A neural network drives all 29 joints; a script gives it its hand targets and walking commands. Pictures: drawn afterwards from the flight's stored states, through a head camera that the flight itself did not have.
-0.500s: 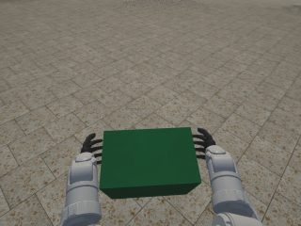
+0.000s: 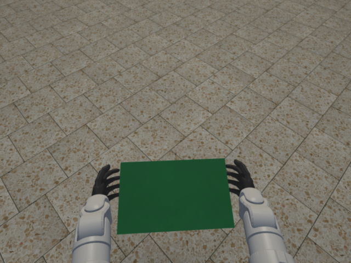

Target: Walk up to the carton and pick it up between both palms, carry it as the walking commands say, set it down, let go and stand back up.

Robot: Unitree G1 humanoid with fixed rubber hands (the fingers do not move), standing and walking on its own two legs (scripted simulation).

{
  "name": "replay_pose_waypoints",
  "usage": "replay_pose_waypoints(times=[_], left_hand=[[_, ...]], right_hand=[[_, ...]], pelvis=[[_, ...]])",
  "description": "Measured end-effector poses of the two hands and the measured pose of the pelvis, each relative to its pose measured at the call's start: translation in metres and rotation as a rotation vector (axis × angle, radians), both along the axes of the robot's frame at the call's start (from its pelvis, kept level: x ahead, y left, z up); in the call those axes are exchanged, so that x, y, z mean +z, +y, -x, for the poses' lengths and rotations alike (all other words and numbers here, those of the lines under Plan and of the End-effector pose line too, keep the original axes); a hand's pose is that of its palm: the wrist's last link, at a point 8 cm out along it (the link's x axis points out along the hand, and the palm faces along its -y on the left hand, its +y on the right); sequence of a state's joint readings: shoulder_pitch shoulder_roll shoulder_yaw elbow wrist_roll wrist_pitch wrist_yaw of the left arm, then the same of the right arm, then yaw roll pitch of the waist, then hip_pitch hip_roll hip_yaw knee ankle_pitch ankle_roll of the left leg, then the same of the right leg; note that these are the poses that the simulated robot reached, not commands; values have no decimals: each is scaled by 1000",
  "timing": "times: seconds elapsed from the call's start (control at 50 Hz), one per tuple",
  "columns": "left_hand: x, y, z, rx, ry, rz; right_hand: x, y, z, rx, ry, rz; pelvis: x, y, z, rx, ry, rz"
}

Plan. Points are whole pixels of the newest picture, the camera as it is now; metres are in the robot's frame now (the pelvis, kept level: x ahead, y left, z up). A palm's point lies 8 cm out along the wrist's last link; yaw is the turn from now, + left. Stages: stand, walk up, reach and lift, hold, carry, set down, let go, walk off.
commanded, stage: set down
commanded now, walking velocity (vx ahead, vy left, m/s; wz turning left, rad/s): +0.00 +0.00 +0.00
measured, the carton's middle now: (173, 198) +0.30 +0.05 -0.13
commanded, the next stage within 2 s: none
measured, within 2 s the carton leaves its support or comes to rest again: neither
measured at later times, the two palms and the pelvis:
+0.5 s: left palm (112, 198) +0.28 +0.22 -0.12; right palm (238, 195) +0.32 -0.13 -0.12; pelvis -0.06 +0.02 -0.06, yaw -1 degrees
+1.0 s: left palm (122, 198) +0.30 +0.22 -0.21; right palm (229, 196) +0.35 -0.12 -0.21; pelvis -0.07 +0.01 -0.14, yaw -1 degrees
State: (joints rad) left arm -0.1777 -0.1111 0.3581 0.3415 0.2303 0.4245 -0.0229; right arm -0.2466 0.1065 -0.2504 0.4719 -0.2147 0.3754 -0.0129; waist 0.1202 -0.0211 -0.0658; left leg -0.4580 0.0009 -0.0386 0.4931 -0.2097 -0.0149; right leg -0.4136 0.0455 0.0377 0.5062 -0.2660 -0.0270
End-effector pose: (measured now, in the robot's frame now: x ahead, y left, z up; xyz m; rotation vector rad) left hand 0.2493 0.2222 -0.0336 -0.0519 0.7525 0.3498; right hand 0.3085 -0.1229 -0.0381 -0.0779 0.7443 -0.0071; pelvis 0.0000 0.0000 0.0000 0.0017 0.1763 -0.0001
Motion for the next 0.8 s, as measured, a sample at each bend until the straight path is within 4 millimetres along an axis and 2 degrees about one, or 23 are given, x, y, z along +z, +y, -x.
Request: replay_pose_waypoints(times=[0.22, 0.5, 0.64, 0.8], left_hand=[[-32, 4, -8, -7, -10, 4], [-85, 1, -26, -23, -27, 28], [-109, 2, -37, -25, -26, 21], [-137, 0, -46, -3, -21, 5]], right_hand=[[-33, 3, -2, -18, -7, -3], [-81, -2, -16, -24, -12, -12], [-108, -2, -27, -16, -8, -19], [-138, 0, -37, -29, -6, -10]], pelvis=[[-17, 9, 24, 0, 151, 10], [-61, 18, 64, -12, 302, 0], [-85, 18, 70, -10, 366, -5], [-108, 14, 68, -13, 454, -8]])
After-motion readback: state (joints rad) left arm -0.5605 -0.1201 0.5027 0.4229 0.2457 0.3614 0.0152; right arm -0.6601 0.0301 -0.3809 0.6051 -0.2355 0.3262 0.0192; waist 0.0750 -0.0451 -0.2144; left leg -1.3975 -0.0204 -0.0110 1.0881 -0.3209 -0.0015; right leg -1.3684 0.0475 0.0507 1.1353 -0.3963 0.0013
